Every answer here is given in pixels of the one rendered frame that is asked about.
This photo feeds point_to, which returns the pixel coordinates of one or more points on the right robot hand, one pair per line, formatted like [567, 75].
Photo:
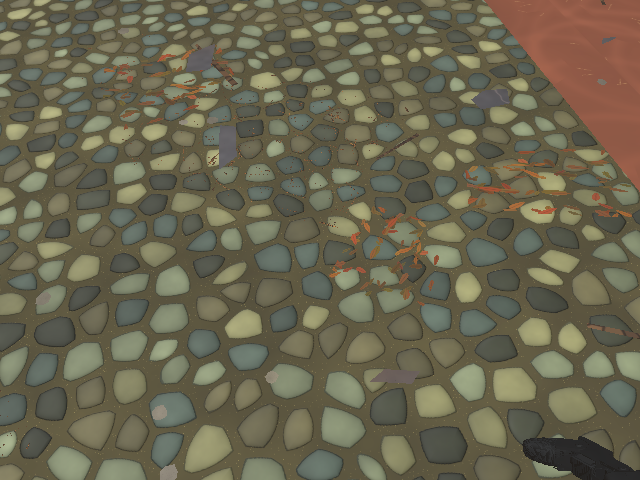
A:
[586, 459]

